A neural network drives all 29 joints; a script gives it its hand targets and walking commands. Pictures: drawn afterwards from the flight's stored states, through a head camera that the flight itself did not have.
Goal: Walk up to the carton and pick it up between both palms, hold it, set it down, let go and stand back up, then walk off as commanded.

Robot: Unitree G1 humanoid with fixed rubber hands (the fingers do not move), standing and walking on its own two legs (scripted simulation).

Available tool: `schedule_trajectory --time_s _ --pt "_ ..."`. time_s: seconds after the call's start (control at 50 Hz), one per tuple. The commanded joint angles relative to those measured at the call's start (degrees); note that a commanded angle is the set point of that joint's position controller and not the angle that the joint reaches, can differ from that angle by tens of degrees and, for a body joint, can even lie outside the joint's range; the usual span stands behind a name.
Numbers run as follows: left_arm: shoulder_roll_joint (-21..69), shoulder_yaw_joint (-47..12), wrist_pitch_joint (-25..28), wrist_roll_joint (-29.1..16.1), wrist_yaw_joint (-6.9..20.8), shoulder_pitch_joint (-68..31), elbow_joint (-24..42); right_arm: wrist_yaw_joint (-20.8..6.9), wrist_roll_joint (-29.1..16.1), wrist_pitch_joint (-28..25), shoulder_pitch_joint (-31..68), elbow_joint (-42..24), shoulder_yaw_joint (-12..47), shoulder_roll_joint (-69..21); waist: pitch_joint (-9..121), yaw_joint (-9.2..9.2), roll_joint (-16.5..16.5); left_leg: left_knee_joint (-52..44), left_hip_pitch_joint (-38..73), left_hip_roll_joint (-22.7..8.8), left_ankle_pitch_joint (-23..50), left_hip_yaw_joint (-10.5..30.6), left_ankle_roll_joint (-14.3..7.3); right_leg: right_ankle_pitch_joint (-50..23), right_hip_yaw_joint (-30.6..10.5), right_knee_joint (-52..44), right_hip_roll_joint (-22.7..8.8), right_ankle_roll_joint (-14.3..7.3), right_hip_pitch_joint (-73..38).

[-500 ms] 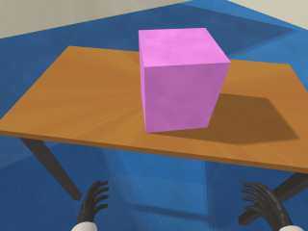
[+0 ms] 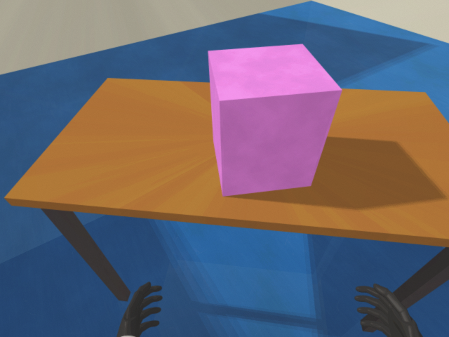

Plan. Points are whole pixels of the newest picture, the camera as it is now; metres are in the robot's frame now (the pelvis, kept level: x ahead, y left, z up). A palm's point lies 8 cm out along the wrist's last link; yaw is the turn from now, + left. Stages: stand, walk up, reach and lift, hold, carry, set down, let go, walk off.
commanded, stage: set down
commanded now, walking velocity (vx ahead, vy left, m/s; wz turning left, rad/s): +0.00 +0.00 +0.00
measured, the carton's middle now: (261, 121) +0.55 -0.06 +0.11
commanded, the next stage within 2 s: let go in 0.76 s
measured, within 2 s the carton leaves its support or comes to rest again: neither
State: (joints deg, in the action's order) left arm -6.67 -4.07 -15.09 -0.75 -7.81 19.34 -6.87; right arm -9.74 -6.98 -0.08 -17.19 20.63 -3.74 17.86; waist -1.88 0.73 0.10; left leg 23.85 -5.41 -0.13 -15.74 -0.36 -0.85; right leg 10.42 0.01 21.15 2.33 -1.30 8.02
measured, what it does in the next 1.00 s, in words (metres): stands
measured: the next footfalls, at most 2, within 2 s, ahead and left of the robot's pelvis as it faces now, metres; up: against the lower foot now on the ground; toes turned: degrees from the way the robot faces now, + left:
none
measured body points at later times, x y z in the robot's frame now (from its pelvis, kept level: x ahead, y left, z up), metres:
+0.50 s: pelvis +0.00 +0.00 +0.00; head +0.01 +0.01 +0.45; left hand +0.16 +0.21 -0.08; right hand +0.17 -0.24 -0.08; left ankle -0.03 +0.11 -0.74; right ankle +0.01 -0.11 -0.74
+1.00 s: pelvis +0.01 +0.00 +0.00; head +0.01 +0.01 +0.45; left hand +0.17 +0.23 -0.10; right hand +0.17 -0.23 -0.10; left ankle -0.03 +0.11 -0.74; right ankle +0.01 -0.11 -0.74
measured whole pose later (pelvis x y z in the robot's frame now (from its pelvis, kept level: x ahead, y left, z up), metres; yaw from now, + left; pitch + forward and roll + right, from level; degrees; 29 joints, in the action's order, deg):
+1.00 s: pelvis +0.01 +0.00 +0.00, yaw +1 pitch -5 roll -1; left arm -11.6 -0.6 -7.5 0.1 -1.9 11.8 -29.5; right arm -2.4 1.0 -13.4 -9.4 45.8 -1.8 10.1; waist -4.8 0.5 0.3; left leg 26.7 -4.1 -0.3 -18.0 0.5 -0.6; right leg 13.3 1.7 24.1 2.1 -1.5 6.3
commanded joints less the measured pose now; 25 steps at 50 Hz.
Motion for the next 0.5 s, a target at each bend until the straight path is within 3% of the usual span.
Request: schedule_trajectory --time_s 0.0,0.02,0.04,0.08,0.14,0.18,0.2,0.24,0.28,0.32,0.34,0.36,0.42,0.44,0.46,0.48 --pt "-2.6 1.5 3.4 0.8 0.3 -5.6 8.3 0.4 -0.1 -3.6 4.5 -7.0 -4.4 10.2 3.2 0.25 1.8 -5.1 -4.7 -1.3 11.8 -0.2 2.4 -11.4 -0.4 -2.8 -2.6 -1.5 -4.8" --pt "-3.3 1.9 3.7 1.0 -0.1 -6.3 8.8 0.2 -0.4 -4.0 5.7 -7.3 -4.0 10.3 3.9 -0.76 0.7 -5.6 -5.1 -1.7 10.2 0.3 2.6 -8.9 -0.1 -2.6 -2.7 -2.0 -4.8" --pt "-3.6 2.2 3.3 0.6 0.2 -6.9 6.3 0.5 -0.2 -4.3 6.6 -6.5 -4.1 9.5 2.3 -0.84 2.4 -5.6 -6.0 -1.6 10.0 -0.1 2.4 -8.8 0.0 -2.8 -2.4 -1.8 -4.2" --pt "-3.5 2.0 4.6 0.7 -0.4 -6.2 9.9 0.2 -0.6 -5.0 6.4 -6.1 -4.8 11.1 5.7 -0.66 0.2 -5.4 -3.6 -2.1 12.7 0.7 2.7 -10.6 0.4 -1.9 -2.1 -2.2 -3.9" --pt "-5.4 2.5 4.6 -0.3 1.4 -6.9 1.6 1.6 2.0 -5.1 5.8 -3.4 -3.1 7.3 3.0 0.05 4.5 -5.4 -6.5 -1.1 9.0 -0.7 1.5 -9.8 -1.0 -3.1 -3.7 -1.5 -5.3" --pt "-6.0 3.6 4.5 1.0 1.7 -7.7 -0.9 2.2 1.5 -5.3 6.6 -0.9 -2.1 7.2 2.7 -0.75 2.4 -5.6 -7.0 -1.6 9.7 -0.6 1.9 -8.5 -1.0 -2.4 -3.6 -1.2 -6.2" --pt "-6.2 3.7 5.5 0.0 1.2 -8.0 2.3 2.3 1.7 -6.4 7.9 -3.8 -2.9 8.2 5.1 -1.67 1.1 -5.1 -6.9 -1.3 10.7 -0.3 2.2 -10.5 -0.3 -1.2 -3.1 -1.2 -6.5" --pt "-6.0 2.8 6.1 -0.2 1.3 -8.6 2.2 2.3 1.8 -6.7 7.5 -0.4 -3.7 7.8 6.0 -0.68 0.4 -4.8 -5.8 -1.7 10.8 -0.1 2.3 -8.0 -0.5 -1.4 -3.1 -1.4 -4.8" --pt "-6.2 3.6 6.2 0.0 1.4 -9.3 0.2 2.8 2.5 -7.5 8.6 -0.7 -2.4 6.4 3.8 -1.37 0.9 -4.8 -6.9 -1.8 11.9 -0.4 2.1 -11.0 0.0 -1.0 -2.8 -1.7 -4.9" --pt "-6.7 4.3 6.3 1.0 2.1 -8.7 -2.6 3.1 2.4 -7.6 7.8 3.5 -1.6 6.0 4.1 -0.94 1.0 -4.8 -6.2 -1.4 11.9 -0.3 2.3 -11.2 -0.5 -1.3 -3.2 -1.3 -6.1" --pt "-6.8 3.1 6.8 -0.2 1.9 -8.3 0.6 3.2 2.6 -8.4 7.6 1.5 -2.2 6.0 5.6 -1.12 0.2 -4.8 -6.2 -1.7 12.4 -0.1 2.3 -11.9 -0.3 -1.1 -3.0 -1.5 -6.8" --pt "-7.8 3.9 6.6 0.1 2.8 -8.8 -4.5 4.0 3.9 -8.4 8.4 4.0 -1.5 4.7 4.2 -0.45 2.8 -4.7 -7.4 -1.2 10.5 -0.7 2.0 -10.9 -0.5 -1.4 -3.5 -0.8 -7.1" --pt "-8.6 4.6 7.8 0.2 3.1 -9.1 -4.5 5.0 3.6 -9.9 8.6 4.4 -0.7 3.2 6.8 -0.52 2.1 -4.2 -5.9 -1.2 11.7 -0.4 1.7 -13.1 -0.5 -0.9 -3.6 -0.5 -7.5" --pt "-8.4 3.9 7.7 0.4 3.3 -10.2 -5.9 5.0 3.8 -9.7 8.5 7.6 -1.7 3.5 5.4 0.07 0.1 -3.7 -6.3 -1.8 11.4 0.8 2.4 -10.2 -0.1 -0.5 -3.3 -1.4 -6.2" --pt "-9.2 4.3 7.8 -0.5 3.8 -9.9 -5.6 5.6 4.6 -10.4 8.6 6.1 -0.8 1.6 5.6 -0.44 0.6 -3.7 -5.7 -1.3 12.7 -0.7 1.7 -12.8 -0.3 -1.1 -3.5 -1.1 -6.8" --pt "-9.3 4.1 7.9 -0.4 3.8 -10.0 -8.1 5.9 5.0 -10.2 8.3 8.0 -1.3 2.0 6.0 0.07 0.6 -4.1 -5.6 -1.3 11.1 -0.9 1.9 -10.4 0.1 -0.9 -3.2 -0.9 -6.6"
